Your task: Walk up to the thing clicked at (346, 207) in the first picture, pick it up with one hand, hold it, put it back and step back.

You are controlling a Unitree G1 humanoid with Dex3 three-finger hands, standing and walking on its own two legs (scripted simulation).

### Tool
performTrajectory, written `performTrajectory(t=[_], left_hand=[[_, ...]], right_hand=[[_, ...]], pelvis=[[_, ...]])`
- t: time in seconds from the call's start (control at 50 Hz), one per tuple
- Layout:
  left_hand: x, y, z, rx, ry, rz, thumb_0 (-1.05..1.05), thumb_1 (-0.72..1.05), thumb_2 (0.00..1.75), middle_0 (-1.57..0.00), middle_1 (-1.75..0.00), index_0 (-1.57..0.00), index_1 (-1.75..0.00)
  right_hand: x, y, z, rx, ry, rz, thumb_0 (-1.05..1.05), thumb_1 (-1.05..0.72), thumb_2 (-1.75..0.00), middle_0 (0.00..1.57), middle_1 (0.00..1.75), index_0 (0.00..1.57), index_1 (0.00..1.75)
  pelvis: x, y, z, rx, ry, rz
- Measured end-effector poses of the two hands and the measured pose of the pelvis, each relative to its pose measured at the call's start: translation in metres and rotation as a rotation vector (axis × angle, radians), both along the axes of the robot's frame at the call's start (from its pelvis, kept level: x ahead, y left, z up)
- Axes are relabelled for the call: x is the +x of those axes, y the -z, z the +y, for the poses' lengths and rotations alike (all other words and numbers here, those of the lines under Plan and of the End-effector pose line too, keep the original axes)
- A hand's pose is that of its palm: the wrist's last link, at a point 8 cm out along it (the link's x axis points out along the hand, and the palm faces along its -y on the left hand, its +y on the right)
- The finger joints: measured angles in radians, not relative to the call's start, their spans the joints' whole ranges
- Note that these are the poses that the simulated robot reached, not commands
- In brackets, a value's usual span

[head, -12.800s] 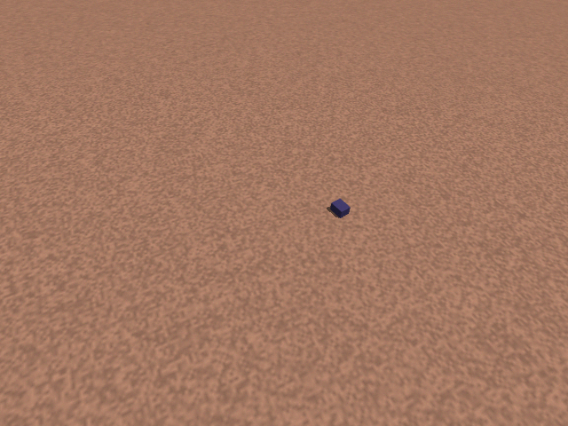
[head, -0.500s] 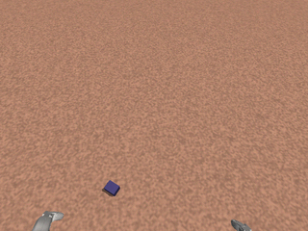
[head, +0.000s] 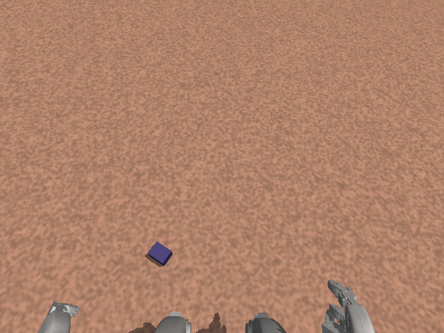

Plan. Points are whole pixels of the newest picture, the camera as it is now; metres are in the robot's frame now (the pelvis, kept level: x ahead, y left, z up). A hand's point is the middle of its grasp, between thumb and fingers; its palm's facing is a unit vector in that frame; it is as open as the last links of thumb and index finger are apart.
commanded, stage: rise first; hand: left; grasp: from above
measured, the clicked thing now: (160, 253) +0.45 +0.22 -0.67
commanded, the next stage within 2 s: none
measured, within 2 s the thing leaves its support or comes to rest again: neither
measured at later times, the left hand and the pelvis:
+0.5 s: hand (113, 289) +0.26 +0.28 -0.34, palm faces -0.16 -0.35 -0.92, open 13.9 cm; pelvis -0.08 -0.01 -0.19, yaw -1 degrees
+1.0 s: hand (133, 263) +0.36 +0.27 -0.46, palm faces -0.16 -0.43 -0.89, open 13.8 cm; pelvis -0.09 +0.01 -0.32, yaw -4 degrees
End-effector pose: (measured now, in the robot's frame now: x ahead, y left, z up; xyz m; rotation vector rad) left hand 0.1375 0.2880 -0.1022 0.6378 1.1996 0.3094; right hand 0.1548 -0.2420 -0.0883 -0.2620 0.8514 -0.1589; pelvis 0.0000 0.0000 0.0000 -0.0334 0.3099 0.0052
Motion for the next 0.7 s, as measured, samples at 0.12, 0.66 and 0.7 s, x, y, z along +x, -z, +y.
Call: performTrajectory(t=[0.12,0.66,0.7], left_hand=[[0.009,0.030,0.005,0.112,0.053,0.043,0.00,-0.53,1.00,-0.08,-1.03,-0.07,-1.04],[0.162,0.237,-0.006,0.503,0.072,-0.042,0.00,-0.49,1.01,-0.16,-1.00,-0.14,-1.01],[0.171,0.250,-0.008,0.481,0.064,-0.039,0.00,-0.48,1.01,-0.16,-1.00,-0.14,-1.01]], right_hand=[[-0.005,0.025,-0.002,-0.014,-0.027,0.007,0.01,-0.87,-0.88,0.20,0.30,0.20,0.30],[-0.179,0.289,-0.028,0.040,-0.069,0.381,0.01,-0.91,-0.89,0.20,0.30,0.20,0.30],[-0.196,0.300,-0.025,0.056,-0.052,0.414,0.01,-0.91,-0.89,0.20,0.30,0.20,0.30]], pelvis=[[-0.010,0.023,-0.002,0.002,-0.005,0.054],[-0.100,0.258,-0.005,-0.023,0.037,0.289],[-0.102,0.271,-0.002,-0.029,0.040,0.291]])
